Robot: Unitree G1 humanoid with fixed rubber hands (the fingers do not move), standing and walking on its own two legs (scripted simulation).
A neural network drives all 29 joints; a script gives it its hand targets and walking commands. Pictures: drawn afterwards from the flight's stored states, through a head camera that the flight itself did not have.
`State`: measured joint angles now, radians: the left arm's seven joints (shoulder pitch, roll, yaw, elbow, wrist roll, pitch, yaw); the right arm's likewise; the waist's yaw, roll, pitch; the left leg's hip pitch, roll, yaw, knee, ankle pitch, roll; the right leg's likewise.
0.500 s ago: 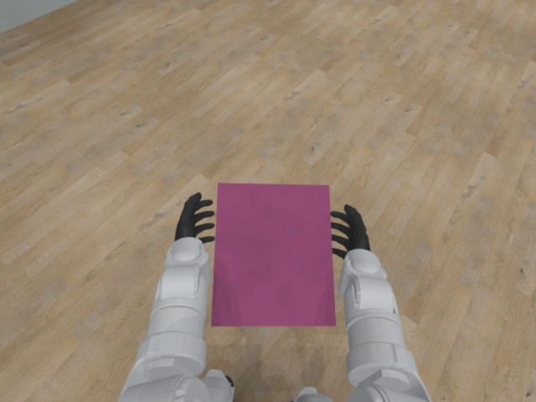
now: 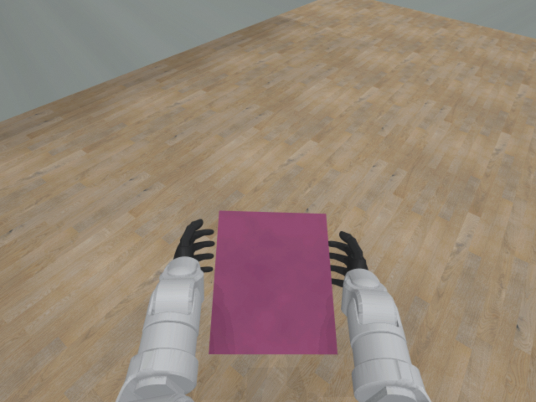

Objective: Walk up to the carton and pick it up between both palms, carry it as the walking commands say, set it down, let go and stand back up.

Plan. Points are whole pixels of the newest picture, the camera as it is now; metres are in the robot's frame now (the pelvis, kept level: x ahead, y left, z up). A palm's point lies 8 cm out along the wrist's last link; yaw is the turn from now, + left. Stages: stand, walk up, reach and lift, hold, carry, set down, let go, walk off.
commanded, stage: reach and lift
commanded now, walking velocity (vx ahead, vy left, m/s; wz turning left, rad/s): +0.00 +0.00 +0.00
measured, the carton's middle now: (268, 287) +0.34 +0.01 -0.06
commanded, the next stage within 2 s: hold in 1.36 s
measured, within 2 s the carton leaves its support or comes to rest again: neither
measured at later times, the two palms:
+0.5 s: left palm (184, 259) +0.30 +0.14 +0.07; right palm (366, 274) +0.30 -0.13 +0.06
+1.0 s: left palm (184, 256) +0.31 +0.14 +0.07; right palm (364, 278) +0.30 -0.13 +0.06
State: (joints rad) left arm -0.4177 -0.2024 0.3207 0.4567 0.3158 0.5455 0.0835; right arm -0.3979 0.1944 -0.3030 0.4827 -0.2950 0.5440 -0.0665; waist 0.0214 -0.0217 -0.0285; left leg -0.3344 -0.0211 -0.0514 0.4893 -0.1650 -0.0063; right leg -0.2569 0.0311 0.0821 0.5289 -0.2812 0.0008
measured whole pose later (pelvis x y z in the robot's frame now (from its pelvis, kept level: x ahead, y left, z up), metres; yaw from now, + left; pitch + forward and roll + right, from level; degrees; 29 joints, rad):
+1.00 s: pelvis +0.00 +0.01 +0.01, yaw -1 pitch -7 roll +0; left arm -0.41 -0.20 0.26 0.39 0.32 0.74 0.08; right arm -0.37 0.18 -0.27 0.40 -0.32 0.75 -0.05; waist 0.01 -0.02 -0.01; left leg -0.14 -0.03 -0.04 0.43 -0.16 0.01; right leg -0.05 0.02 0.10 0.44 -0.26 0.01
